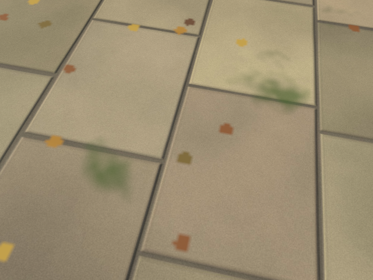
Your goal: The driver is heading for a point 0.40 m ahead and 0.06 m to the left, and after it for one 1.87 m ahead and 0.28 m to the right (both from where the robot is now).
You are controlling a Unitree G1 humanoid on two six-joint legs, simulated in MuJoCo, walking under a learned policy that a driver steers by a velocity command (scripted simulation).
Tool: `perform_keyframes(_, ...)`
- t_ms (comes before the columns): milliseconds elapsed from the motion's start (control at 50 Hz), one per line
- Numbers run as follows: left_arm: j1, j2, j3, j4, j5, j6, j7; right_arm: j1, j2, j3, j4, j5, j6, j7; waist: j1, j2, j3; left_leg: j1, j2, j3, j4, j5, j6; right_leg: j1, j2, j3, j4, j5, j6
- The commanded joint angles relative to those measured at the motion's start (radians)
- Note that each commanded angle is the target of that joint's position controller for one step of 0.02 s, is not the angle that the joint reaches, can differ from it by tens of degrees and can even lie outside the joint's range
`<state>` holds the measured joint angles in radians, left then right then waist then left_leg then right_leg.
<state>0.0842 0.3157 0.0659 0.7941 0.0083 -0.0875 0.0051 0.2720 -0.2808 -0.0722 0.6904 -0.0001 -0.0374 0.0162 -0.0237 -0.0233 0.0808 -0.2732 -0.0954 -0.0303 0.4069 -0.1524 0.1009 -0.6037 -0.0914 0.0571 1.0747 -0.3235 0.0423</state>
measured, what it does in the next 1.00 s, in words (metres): walks ahead, turning left: right foot, then left foot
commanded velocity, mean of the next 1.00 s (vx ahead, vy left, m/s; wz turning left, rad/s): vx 0.06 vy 0.00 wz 0.56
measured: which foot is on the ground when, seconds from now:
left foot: down 0.00-0.26, up 0.28-0.66, down 0.68-1.00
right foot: up 0.00-0.24, down 0.26-0.68, up 0.70-1.00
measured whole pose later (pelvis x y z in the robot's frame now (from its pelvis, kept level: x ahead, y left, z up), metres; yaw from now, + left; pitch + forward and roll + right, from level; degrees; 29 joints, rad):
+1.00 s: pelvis +0.12 +0.00 +0.00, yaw +33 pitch +1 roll -2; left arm 0.12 0.32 0.08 0.77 0.00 0.02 0.02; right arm 0.19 -0.29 -0.05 0.60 -0.01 0.03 -0.03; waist 0.00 -0.03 0.03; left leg -0.27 -0.05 -0.11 0.47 -0.22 0.05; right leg -0.45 -0.01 0.03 0.85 -0.35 0.08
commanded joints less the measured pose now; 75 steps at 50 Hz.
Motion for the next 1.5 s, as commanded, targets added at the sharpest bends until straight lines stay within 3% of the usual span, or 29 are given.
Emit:
perform_keyframes(20, 0.058, 0.060, 0.015, -0.042, 0.010, 0.017, 0.011, -0.040, -0.185, -0.053, -0.082, 0.008, -0.007, -0.028, 0.051, 0.068, -0.156, 0.048, 0.225, -0.169, -0.084, 0.670, 0.163, 0.043, 0.037, -0.018, -0.141, 0.119, 0.037)
perform_keyframes(140, -0.076, 0.063, 0.008, -0.092, -0.004, 0.023, -0.009, -0.006, -0.180, -0.053, -0.067, 0.015, 0.037, -0.053, -0.005, 0.132, -0.173, 0.076, 0.206, -0.243, -0.006, 0.442, 0.088, 0.118, 0.109, 0.009, -0.444, 0.295, 0.037)
perform_keyframes(220, -0.028, 0.105, 0.029, -0.094, 0.000, 0.005, -0.014, -0.055, -0.158, -0.046, -0.086, 0.017, 0.045, -0.059, 0.038, 0.169, -0.161, 0.124, 0.198, -0.376, 0.109, 0.305, 0.058, 0.199, 0.116, 0.032, -0.605, 0.249, -0.007)
perform_keyframes(240, 0.010, 0.117, 0.034, -0.090, 0.007, -0.004, -0.011, -0.071, -0.140, -0.039, -0.097, 0.017, 0.044, -0.059, 0.061, 0.152, -0.176, 0.098, 0.150, -0.366, 0.180, 0.238, 0.023, 0.302, 0.078, 0.037, -0.691, 0.398, -0.037)
perform_keyframes(260, 0.062, 0.178, 0.046, -0.094, 0.026, -0.005, 0.000, -0.057, -0.088, -0.022, -0.120, 0.000, 0.039, -0.058, 0.060, 0.023, -0.265, 0.001, 0.069, -0.279, 0.383, 0.030, -0.028, 0.499, -0.103, 0.180, -0.672, 0.694, -0.106)
perform_keyframes(280, 0.075, 0.206, 0.047, -0.091, 0.050, 0.012, 0.006, 0.110, -0.053, -0.013, -0.121, 0.004, 0.039, -0.058, -0.025, -0.232, -0.332, -0.244, -0.076, -0.174, 0.615, -0.596, -0.094, 0.722, -0.335, 0.475, -0.659, 0.976, -0.311)
perform_keyframes(300, 0.084, 0.158, 0.043, -0.089, 0.014, 0.025, 0.004, 0.173, -0.160, -0.034, -0.093, 0.008, 0.044, -0.053, -0.024, -0.220, -0.366, -0.316, 0.006, -0.159, 0.777, -0.584, -0.136, 0.709, -0.394, 0.589, -0.682, 0.790, -0.373)
perform_keyframes(340, 0.019, 0.072, 0.017, -0.119, 0.009, 0.045, 0.009, 0.046, -0.220, -0.059, -0.079, 0.021, 0.078, -0.060, 0.013, -0.076, -0.239, -0.348, 0.067, -0.115, 0.867, -0.428, -0.174, 0.573, -0.246, 0.324, -0.697, 0.537, -0.284)
perform_keyframes(400, -0.037, 0.090, 0.017, -0.122, 0.015, 0.071, 0.022, 0.009, -0.151, -0.045, -0.103, 0.024, 0.106, -0.057, 0.003, -0.108, -0.144, -0.272, 0.096, -0.044, 0.798, -0.304, -0.186, 0.382, -0.143, 0.135, -0.784, 0.347, -0.253)
perform_keyframes(580, -0.024, 0.153, 0.044, -0.105, -0.001, 0.094, 0.021, -0.054, -0.122, -0.026, -0.147, 0.015, 0.097, -0.028, 0.041, -0.145, -0.194, -0.108, 0.148, 0.048, 0.404, -0.221, -0.145, 0.437, -0.214, -0.004, -0.799, 0.327, -0.275)
perform_keyframes(660, -0.012, 0.145, 0.045, -0.079, -0.030, 0.104, 0.016, 0.030, -0.133, -0.043, -0.113, 0.010, 0.099, -0.014, -0.009, -0.109, -0.187, 0.082, 0.100, 0.093, 0.109, -0.074, -0.062, 0.374, -0.193, -0.080, -0.675, 0.219, -0.173)
perform_keyframes(680, 0.032, 0.103, 0.037, -0.058, -0.027, 0.107, 0.011, 0.060, -0.174, -0.059, -0.107, 0.007, 0.098, -0.021, -0.009, 0.007, -0.156, 0.168, 0.154, -0.029, -0.009, 0.037, -0.010, 0.260, -0.134, -0.150, -0.532, 0.092, -0.087)
perform_keyframes(700, 0.046, 0.040, 0.017, -0.094, 0.023, 0.105, 0.001, 0.061, -0.293, -0.082, -0.134, 0.006, 0.097, -0.042, 0.035, 0.339, -0.136, 0.276, 0.418, -0.407, -0.050, 0.326, 0.121, -0.019, 0.025, -0.245, -0.211, -0.278, 0.028)
perform_keyframes(720, -0.084, 0.086, 0.034, -0.138, 0.015, 0.096, 0.014, 0.053, -0.305, -0.079, -0.155, -0.033, 0.075, -0.032, -0.043, 0.289, -0.143, 0.140, 0.477, -0.506, -0.102, 0.269, 0.246, -0.084, 0.088, -0.066, -0.028, -0.342, 0.027)
perform_keyframes(740, -0.098, 0.110, 0.044, -0.138, -0.006, 0.097, 0.020, 0.006, -0.272, -0.069, -0.151, -0.040, 0.053, -0.027, -0.018, 0.208, -0.123, 0.115, 0.422, -0.421, -0.116, 0.188, 0.208, -0.085, 0.067, -0.017, 0.042, -0.254, 0.008)
perform_keyframes(800, -0.012, 0.113, 0.056, -0.089, 0.006, 0.103, 0.036, -0.106, -0.191, -0.042, -0.160, 0.002, 0.040, -0.039, 0.040, 0.168, -0.131, 0.099, 0.316, -0.293, -0.084, 0.189, 0.106, -0.051, 0.061, -0.001, 0.067, -0.060, 0.014)
perform_keyframes(1020, -0.017, 0.072, 0.026, -0.100, -0.019, 0.091, 0.000, -0.082, -0.169, -0.022, -0.135, -0.012, 0.059, -0.037, -0.012, 0.185, -0.144, 0.106, 0.296, -0.312, -0.027, 0.222, 0.137, 0.194, 0.072, -0.031, -0.332, -0.062, 0.029)
perform_keyframes(1080, 0.028, 0.055, 0.019, -0.089, -0.017, 0.081, -0.010, -0.121, -0.140, -0.008, -0.121, 0.001, 0.060, -0.031, 0.025, 0.161, -0.142, 0.086, 0.271, -0.326, 0.016, 0.248, 0.112, 0.310, 0.079, -0.045, -0.554, 0.040, 0.006)
perform_keyframes(1120, 0.075, 0.081, 0.017, -0.082, 0.010, 0.070, -0.011, -0.086, -0.100, 0.006, -0.103, -0.006, 0.050, -0.032, 0.033, 0.088, -0.169, 0.014, 0.203, -0.290, 0.051, 0.116, 0.020, 0.500, 0.003, 0.026, -0.717, 0.350, -0.038)
perform_keyframes(1140, 0.094, 0.146, 0.026, -0.086, 0.021, 0.070, -0.007, -0.024, -0.074, 0.013, -0.092, -0.028, 0.041, -0.029, -0.015, -0.070, -0.209, -0.042, 0.098, -0.186, 0.144, -0.122, -0.038, 0.565, -0.120, 0.130, -0.692, 0.459, -0.097)
perform_keyframes(1160, 0.066, 0.111, 0.016, -0.063, 0.014, 0.071, -0.010, -0.029, -0.059, 0.017, -0.094, -0.028, 0.038, -0.030, -0.033, -0.176, -0.192, -0.030, 0.057, -0.091, 0.126, -0.239, -0.082, 0.461, -0.154, 0.197, -0.731, 0.172, -0.191)
perform_keyframes(1180, 0.046, 0.094, 0.013, -0.077, 0.000, 0.070, -0.010, -0.087, -0.100, 0.009, -0.094, -0.025, 0.037, -0.032, 0.008, -0.169, -0.138, -0.038, 0.048, -0.046, 0.177, -0.254, -0.099, 0.417, -0.129, 0.220, -0.792, -0.126, -0.204)
perform_keyframes(1240, 0.137, 0.161, 0.030, -0.052, -0.009, 0.061, 0.008, -0.185, -0.119, -0.008, -0.120, 0.003, 0.026, -0.031, 0.073, -0.202, 0.006, -0.219, 0.070, -0.002, 0.349, -0.311, -0.097, 0.415, -0.214, 0.367, -0.903, -0.358, -0.248)
perform_keyframes(1320, 0.178, 0.145, 0.029, -0.044, -0.032, 0.052, 0.016, -0.176, -0.069, 0.001, -0.106, 0.021, -0.015, -0.006, 0.080, -0.139, -0.004, -0.276, 0.113, 0.011, 0.318, -0.338, -0.074, 0.515, -0.187, 0.296, -0.904, -0.209, -0.244)
perform_keyframes(1400, 0.130, 0.133, 0.023, -0.058, -0.038, 0.077, 0.002, -0.066, -0.055, -0.009, -0.047, 0.003, -0.035, 0.006, -0.003, -0.110, -0.068, 0.143, 0.037, 0.091, -0.027, -0.003, -0.082, 0.341, -0.071, 0.152, -0.780, 0.150, -0.204)
perform_keyframes(1440, 0.098, 0.023, -0.011, -0.087, -0.014, 0.065, -0.002, 0.069, -0.139, -0.031, -0.040, -0.009, -0.024, -0.019, -0.056, 0.028, -0.181, 0.401, 0.226, -0.092, -0.049, 0.143, -0.054, 0.208, 0.037, 0.066, -0.531, 0.100, -0.082)
perform_keyframes(1460, 0.117, -0.008, -0.023, -0.127, -0.015, 0.055, 0.006, 0.071, -0.251, -0.058, -0.045, -0.021, -0.008, -0.025, -0.033, 0.293, -0.192, 0.408, 0.414, -0.321, -0.081, 0.203, 0.065, 0.063, 0.122, -0.047, -0.344, -0.145, -0.019)
perform_keyframes(1480, 0.102, 0.078, 0.002, -0.123, -0.022, 0.055, 0.012, 0.103, -0.208, -0.053, -0.042, -0.020, -0.006, -0.029, -0.070, 0.245, -0.160, 0.378, 0.491, -0.406, -0.102, 0.248, 0.161, -0.018, 0.092, 0.003, -0.127, -0.328, 0.005)
perform_keyframes(1500, 0.127, 0.118, 0.021, -0.112, -0.033, 0.060, 0.009, 0.085, -0.172, -0.039, -0.041, -0.017, -0.010, -0.032, -0.046, 0.185, -0.126, 0.363, 0.479, -0.355, -0.088, 0.297, 0.159, -0.066, 0.076, 0.047, -0.006, -0.316, 0.002)
Keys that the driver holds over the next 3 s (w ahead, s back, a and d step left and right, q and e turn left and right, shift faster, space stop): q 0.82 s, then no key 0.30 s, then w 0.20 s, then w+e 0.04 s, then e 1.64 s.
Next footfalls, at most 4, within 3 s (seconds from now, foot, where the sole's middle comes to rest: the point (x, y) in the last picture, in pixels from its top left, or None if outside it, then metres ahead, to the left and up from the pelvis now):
0.26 right None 0.27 -0.12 -0.78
0.68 left None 0.12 0.11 -0.78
1.12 right None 0.24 -0.10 -0.78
1.44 left None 0.14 0.15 -0.78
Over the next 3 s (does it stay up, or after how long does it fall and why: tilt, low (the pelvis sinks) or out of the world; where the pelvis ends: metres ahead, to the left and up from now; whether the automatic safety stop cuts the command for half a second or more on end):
stays up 0.27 0.07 0.00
